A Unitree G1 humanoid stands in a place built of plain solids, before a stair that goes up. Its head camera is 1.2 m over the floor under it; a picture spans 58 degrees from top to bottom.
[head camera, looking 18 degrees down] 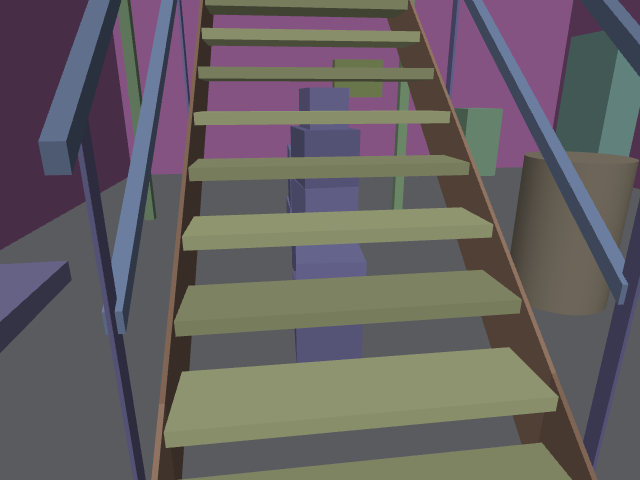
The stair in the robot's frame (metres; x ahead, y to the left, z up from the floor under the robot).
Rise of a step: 0.19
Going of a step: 0.24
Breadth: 1.09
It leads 7 degrees to the left of straight ahead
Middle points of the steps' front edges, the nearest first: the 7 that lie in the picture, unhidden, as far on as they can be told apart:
0.97 -0.14 0.39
1.21 -0.11 0.58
1.44 -0.08 0.77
1.67 -0.06 0.96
1.90 -0.03 1.15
2.14 0.00 1.34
2.37 0.03 1.53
